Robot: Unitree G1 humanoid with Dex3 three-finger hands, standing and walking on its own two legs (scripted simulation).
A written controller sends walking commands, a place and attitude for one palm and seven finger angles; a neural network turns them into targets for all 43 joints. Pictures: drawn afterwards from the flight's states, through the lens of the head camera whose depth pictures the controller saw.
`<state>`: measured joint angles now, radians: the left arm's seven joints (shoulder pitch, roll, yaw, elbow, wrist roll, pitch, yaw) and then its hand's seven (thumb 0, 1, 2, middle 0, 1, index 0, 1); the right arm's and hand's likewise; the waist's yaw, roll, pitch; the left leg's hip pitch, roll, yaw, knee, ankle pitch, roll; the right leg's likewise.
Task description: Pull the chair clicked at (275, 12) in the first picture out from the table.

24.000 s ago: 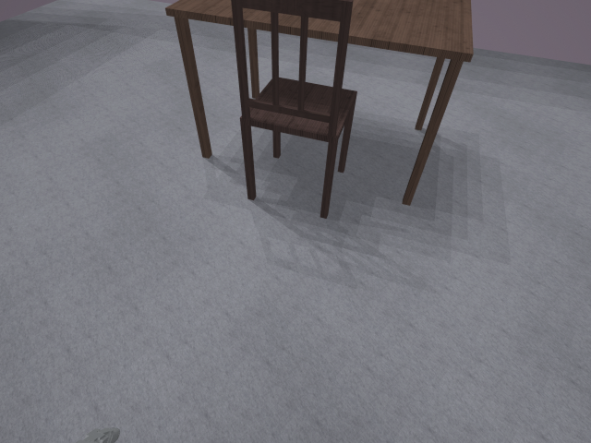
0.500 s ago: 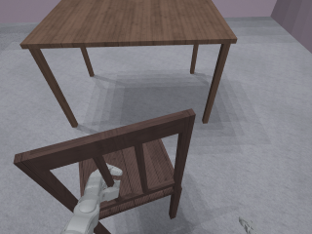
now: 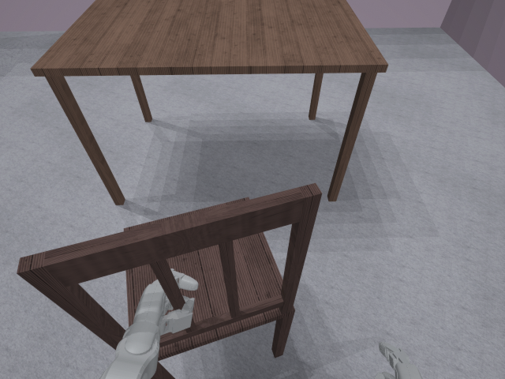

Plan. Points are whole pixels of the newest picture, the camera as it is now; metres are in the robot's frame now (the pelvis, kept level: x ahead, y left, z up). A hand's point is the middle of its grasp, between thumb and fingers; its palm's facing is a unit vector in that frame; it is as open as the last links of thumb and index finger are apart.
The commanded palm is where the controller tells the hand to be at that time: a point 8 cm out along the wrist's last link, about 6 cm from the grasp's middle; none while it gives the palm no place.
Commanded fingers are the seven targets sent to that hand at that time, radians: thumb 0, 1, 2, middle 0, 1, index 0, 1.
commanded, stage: open the thumb and straighten the fingers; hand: left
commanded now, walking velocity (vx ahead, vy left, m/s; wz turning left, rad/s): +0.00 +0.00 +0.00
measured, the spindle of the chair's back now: (176, 299) +0.27 +0.15 -0.07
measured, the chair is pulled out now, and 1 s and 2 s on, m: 0.56 0.56 0.56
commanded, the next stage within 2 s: draw the fingers out of the gap in 0.76 s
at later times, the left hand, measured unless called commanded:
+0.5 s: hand (175, 307) +0.25 +0.15 -0.06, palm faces -0.01 -0.98 -0.19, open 13.9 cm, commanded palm +0.23 +0.20 -0.04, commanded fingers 0.00 -0.55 0.20 -0.12 -0.36 -0.12 -0.36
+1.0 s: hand (163, 316) +0.24 +0.17 -0.06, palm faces -0.01 -0.98 -0.19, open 17.4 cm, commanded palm +0.20 +0.21 -0.04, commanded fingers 0.00 -0.55 0.20 0.00 0.00 0.00 0.00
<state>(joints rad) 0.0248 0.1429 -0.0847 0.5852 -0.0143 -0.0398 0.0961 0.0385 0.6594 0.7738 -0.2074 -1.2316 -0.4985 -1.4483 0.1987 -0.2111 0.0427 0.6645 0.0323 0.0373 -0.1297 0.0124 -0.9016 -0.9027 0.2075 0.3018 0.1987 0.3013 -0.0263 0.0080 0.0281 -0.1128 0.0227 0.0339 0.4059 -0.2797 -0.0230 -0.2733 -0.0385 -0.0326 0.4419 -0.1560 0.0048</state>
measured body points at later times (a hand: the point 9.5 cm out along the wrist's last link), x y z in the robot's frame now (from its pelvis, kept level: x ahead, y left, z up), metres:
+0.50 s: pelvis +0.00 +0.00 -0.03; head +0.04 -0.02 +0.42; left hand +0.25 +0.20 -0.05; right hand +0.17 -0.25 -0.12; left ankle -0.04 +0.13 -0.74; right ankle +0.05 -0.12 -0.74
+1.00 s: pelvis +0.02 +0.00 -0.04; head +0.04 -0.01 +0.41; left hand +0.23 +0.22 -0.05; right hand +0.18 -0.24 -0.12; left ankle -0.04 +0.13 -0.74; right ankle +0.05 -0.12 -0.74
